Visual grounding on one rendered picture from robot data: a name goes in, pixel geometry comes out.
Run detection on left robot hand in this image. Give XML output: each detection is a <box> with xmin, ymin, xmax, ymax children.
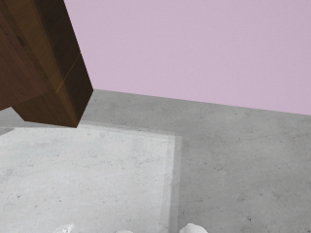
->
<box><xmin>52</xmin><ymin>223</ymin><xmax>75</xmax><ymax>233</ymax></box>

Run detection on cupboard door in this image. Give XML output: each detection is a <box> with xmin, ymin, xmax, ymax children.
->
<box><xmin>0</xmin><ymin>11</ymin><xmax>50</xmax><ymax>111</ymax></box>

